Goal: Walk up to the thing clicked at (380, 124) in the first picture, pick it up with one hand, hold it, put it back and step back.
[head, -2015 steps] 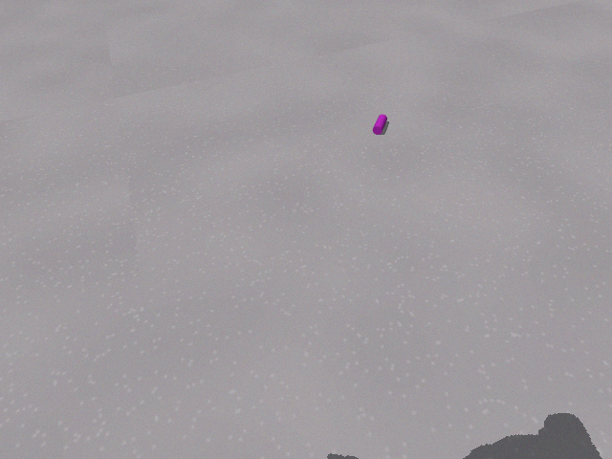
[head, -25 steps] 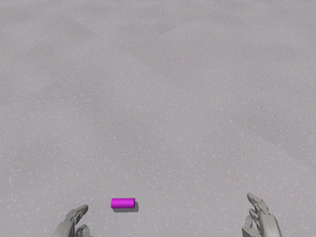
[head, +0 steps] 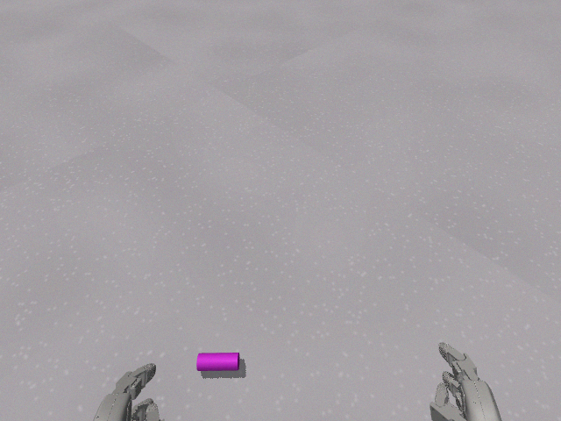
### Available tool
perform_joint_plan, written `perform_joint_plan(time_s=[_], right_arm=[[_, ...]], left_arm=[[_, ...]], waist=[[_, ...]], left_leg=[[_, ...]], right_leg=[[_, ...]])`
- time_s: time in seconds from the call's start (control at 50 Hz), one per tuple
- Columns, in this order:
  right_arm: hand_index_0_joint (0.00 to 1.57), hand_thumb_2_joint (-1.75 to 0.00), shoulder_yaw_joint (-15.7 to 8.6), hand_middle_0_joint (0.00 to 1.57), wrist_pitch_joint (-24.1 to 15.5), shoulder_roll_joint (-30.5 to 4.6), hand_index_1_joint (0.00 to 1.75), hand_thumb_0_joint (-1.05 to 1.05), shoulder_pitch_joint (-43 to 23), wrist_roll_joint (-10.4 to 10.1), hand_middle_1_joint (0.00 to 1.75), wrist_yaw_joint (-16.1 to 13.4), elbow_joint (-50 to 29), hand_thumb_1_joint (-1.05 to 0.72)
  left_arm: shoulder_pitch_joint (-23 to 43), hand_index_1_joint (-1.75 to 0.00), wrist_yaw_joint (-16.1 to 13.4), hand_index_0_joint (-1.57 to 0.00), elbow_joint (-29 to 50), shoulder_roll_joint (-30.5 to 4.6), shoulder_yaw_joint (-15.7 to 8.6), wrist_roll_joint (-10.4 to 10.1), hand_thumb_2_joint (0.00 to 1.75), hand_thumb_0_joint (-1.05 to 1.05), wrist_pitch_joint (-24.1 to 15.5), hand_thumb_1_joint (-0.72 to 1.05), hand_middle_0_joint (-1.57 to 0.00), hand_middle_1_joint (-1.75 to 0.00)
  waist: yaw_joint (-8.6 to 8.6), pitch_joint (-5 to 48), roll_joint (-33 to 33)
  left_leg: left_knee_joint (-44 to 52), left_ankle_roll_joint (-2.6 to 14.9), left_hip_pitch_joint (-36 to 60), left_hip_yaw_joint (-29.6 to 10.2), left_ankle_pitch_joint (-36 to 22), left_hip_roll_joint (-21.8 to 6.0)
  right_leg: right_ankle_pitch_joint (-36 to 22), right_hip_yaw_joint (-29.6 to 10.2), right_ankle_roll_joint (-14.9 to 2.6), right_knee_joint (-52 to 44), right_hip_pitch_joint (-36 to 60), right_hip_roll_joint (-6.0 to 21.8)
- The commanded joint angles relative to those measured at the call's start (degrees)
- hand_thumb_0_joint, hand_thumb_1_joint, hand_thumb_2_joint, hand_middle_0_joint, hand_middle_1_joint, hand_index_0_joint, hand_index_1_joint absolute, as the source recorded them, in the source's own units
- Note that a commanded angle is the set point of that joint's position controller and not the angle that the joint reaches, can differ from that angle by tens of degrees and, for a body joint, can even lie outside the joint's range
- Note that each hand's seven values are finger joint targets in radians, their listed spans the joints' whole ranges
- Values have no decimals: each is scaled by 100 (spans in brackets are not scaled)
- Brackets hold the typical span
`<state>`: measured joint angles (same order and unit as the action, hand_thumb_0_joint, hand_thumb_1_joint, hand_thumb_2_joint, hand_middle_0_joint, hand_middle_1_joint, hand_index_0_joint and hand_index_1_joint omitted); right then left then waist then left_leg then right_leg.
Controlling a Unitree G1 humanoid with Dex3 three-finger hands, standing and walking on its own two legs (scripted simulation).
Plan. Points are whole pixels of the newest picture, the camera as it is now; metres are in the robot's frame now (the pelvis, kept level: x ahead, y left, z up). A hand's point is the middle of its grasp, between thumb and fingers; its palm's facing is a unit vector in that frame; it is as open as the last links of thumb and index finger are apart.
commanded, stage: home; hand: left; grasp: from above
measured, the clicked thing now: (218, 361) +0.45 +0.22 -0.69
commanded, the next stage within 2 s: stand in 0.02 s
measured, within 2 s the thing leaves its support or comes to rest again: neither
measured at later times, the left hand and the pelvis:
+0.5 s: hand out of the picture +0.08 +0.23 -0.10, palm faces +0.05 -0.94 -0.33, open 7.4 cm; pelvis +0.00 +0.00 +0.05, yaw +0 degrees
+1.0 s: hand out of the picture +0.03 +0.24 -0.10, palm faces +0.06 -0.94 -0.34, open 7.4 cm; pelvis -0.02 +0.00 +0.07, yaw +1 degrees
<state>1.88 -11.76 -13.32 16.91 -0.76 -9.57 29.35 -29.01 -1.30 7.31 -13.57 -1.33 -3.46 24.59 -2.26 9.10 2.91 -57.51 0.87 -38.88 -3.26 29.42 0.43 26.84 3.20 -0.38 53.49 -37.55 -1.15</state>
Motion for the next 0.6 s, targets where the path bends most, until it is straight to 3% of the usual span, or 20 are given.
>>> perform_joint_plan(time_s=[0.0,0.08,0.1,0.12,0.14,0.18,0.24,0.28,0.3,0.34,0.4,0.42,0.58], right_arm=[[20,-90,-328,20,-328,-706,30,0,-338,-5,30,-79,-883,-90],[20,-90,-322,20,-331,-693,30,0,-319,-7,30,-85,-903,-90],[20,-90,-513,20,218,-1212,30,0,-823,695,30,257,550,-90],[20,-90,-600,20,423,-1236,30,0,-808,699,30,378,654,-90],[20,-90,-598,20,542,-1258,30,0,-723,731,30,470,549,-90],[20,-90,-601,20,591,-1138,30,0,-715,517,30,642,837,-90],[20,-90,-641,20,674,-1067,30,0,-822,365,30,792,1132,-90],[20,-90,-629,20,730,-1055,30,0,-836,382,30,825,1360,-90],[20,-90,-649,20,752,-1119,30,0,-941,402,30,823,1452,-90],[20,-90,-635,20,803,-1100,30,0,-1010,395,30,825,1605,-90],[20,-90,-631,20,827,-1148,30,0,-998,361,30,796,1882,-90],[20,-90,-628,20,839,-1131,30,0,-921,341,30,783,1980,-90],[20,-90,-629,20,978,-1243,30,0,-854,246,30,710,2651,-90]], left_arm=[[28,-30,-56,-20,1050,-654,-412,52,90,0,-254,90,-20,-30],[83,-30,-50,-20,1196,-638,-374,38,90,0,-265,90,-20,-30],[1760,-30,-243,-20,-814,-957,-371,746,90,0,-1388,90,-20,-30],[1320,-30,-213,-20,-1960,-1037,-469,779,90,0,-1784,90,-20,-30],[1310,-30,-180,-20,-2155,-1059,-408,768,90,0,-1969,90,-20,-30],[1468,-30,-140,-20,-2656,-1169,-370,769,90,0,-2207,90,-20,-30],[1732,-30,-120,-20,-3448,-1077,-398,637,90,0,-2256,90,-20,-30],[1980,-30,-125,-20,-3925,-1026,-406,624,90,0,-2322,90,-20,-30],[1935,-30,-122,-20,-4157,-969,-386,618,90,0,-2356,90,-20,-30],[2012,-30,-107,-20,-4578,-952,-388,630,90,0,-2418,90,-20,-30],[1929,-30,-100,-20,-5127,-940,-368,598,90,0,-2506,90,-20,-30],[1985,-30,-111,-20,-5281,-1019,-378,587,90,0,-2527,90,-20,-30],[2065,-30,-163,-20,-6257,-1151,-314,517,90,0,-2559,90,-20,-30]], waist=[[11,546,-94],[-16,701,4],[476,-805,-357],[410,-168,-702],[274,-201,-733],[327,59,-457],[403,-85,-434],[378,-246,-327],[449,-414,-107],[446,-592,-119],[460,-575,-73],[393,-523,-223],[312,-716,-377]], left_leg=[[923,17,444,-73,-1621,-5],[882,10,542,-42,-1747,3],[1514,277,663,-299,-2506,-277],[1397,317,1040,-119,-2732,-181],[1444,290,1078,-217,-2387,-145],[1663,251,1601,-205,-2471,-144],[1980,248,1937,-285,-2147,-122],[2393,283,2093,-477,-1936,-235],[2621,298,2073,-609,-1691,-307],[3021,279,1958,-726,-1503,-359],[3203,221,2346,-720,-2286,-416],[3198,187,2522,-635,-2674,-387],[3634,123,3261,-540,-3026,-446]], right_leg=[[-1296,-12,-56,-746,513,-60],[-1420,-35,-59,-724,535,-51],[-1394,-567,-139,-1133,1469,432],[-1558,-888,-364,-1255,1746,527],[-1412,-1107,-478,-1505,1603,531],[-2149,-1098,-421,-1407,2056,654],[-1706,-961,-270,-1790,2011,648],[-1326,-848,-196,-1876,1981,576],[-1170,-746,-135,-1989,2003,505],[-1193,-674,-118,-2135,2314,476],[-1784,-674,-98,-2450,2685,552],[-2076,-706,-124,-2515,2815,607],[-2404,-702,-75,-3197,3107,731]])
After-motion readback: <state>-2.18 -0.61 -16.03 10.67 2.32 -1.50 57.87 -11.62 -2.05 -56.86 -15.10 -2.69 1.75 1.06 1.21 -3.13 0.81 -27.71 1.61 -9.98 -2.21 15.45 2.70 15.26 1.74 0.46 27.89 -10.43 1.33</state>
